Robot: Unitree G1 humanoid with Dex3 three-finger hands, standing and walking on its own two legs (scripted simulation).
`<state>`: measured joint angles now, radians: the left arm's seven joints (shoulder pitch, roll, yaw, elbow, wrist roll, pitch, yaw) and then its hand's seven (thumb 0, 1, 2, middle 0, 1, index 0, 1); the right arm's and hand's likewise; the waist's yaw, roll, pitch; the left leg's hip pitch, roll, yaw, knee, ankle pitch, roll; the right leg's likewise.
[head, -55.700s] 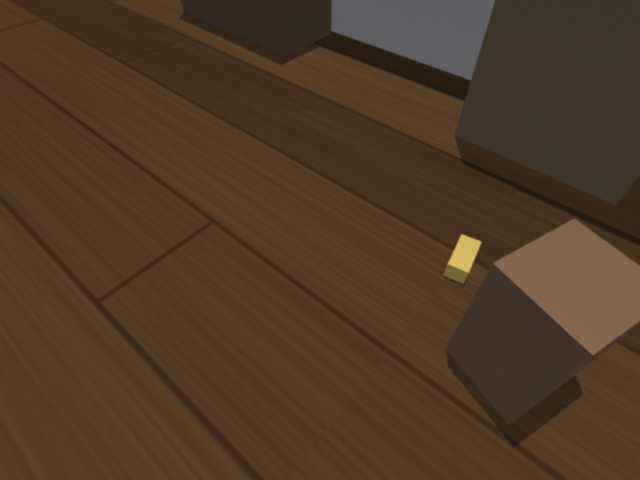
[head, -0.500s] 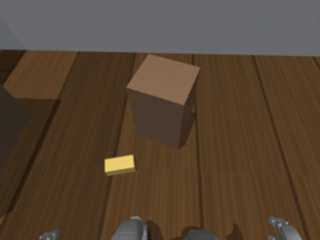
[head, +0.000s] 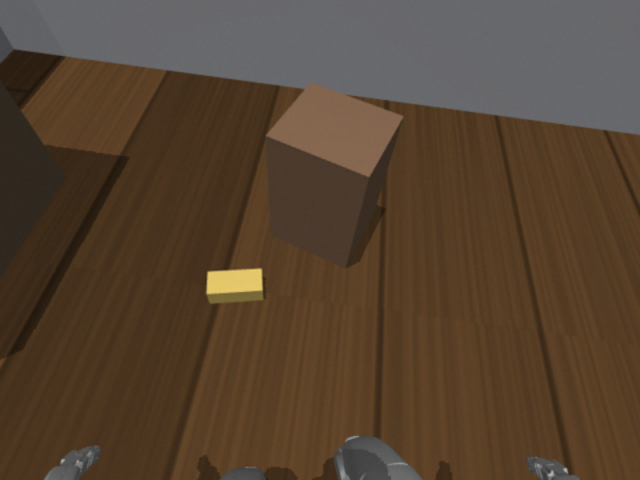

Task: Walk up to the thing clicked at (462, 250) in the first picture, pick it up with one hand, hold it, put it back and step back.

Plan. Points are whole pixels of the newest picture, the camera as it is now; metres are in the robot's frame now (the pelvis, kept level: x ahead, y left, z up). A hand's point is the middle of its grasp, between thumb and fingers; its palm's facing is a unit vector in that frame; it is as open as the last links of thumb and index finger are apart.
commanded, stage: step back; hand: left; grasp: from above
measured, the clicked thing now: (235, 286) +0.71 +0.23 -0.73
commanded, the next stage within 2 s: none
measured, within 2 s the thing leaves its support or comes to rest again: neither
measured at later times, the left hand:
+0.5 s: hand out of the picture -0.04 +0.23 -0.14, palm faces +0.01 -0.90 -0.44, open 7.4 cm
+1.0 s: hand out of the picture -0.29 +0.19 -0.15, palm faces -0.03 -0.91 -0.41, open 7.4 cm
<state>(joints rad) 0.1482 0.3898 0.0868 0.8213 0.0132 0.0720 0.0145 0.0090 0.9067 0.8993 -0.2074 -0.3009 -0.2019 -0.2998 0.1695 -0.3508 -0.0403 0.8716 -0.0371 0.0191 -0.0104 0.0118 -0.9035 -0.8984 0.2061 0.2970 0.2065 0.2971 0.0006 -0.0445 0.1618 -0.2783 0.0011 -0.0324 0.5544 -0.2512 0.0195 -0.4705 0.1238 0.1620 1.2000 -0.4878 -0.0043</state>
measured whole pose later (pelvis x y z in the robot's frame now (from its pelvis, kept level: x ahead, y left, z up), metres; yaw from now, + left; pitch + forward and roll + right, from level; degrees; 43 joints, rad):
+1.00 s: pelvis -0.34 -0.07 -0.01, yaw -4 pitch -3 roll +1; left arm 0.25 0.35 0.06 0.94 0.05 0.02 0.00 0.01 0.91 0.90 -0.21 -0.30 -0.20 -0.30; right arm 0.12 -0.40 -0.06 0.87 -0.02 0.07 0.00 0.01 -0.91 -0.90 0.20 0.30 0.20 0.30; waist 0.05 0.04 0.11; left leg -0.48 -0.03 -0.11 0.89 -0.45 0.00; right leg -0.22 0.02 0.05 0.65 -0.39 -0.02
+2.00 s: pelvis -0.32 -0.05 -0.01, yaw +3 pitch -2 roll +0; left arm 0.11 0.38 0.04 1.02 0.00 -0.01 0.01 0.01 0.91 0.90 -0.21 -0.30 -0.20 -0.30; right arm 0.13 -0.34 -0.03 1.04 -0.02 0.00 0.00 0.01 -0.91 -0.90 0.20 0.30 0.20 0.30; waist 0.02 -0.01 0.10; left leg -0.28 0.02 -0.01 0.62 -0.30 -0.01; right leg -0.25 -0.04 -0.03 0.61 -0.33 0.02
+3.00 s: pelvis -0.31 -0.06 +0.01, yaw +3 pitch -1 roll +0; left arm 0.11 0.35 0.00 1.15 0.01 -0.02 -0.01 0.01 0.91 0.90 -0.21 -0.30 -0.20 -0.30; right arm 0.12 -0.35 0.00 1.15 -0.01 -0.01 0.02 0.01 -0.91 -0.90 0.20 0.30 0.20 0.30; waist -0.01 0.01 0.05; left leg -0.15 0.03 0.00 0.33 -0.16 -0.03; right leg -0.13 -0.02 -0.03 0.34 -0.19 0.01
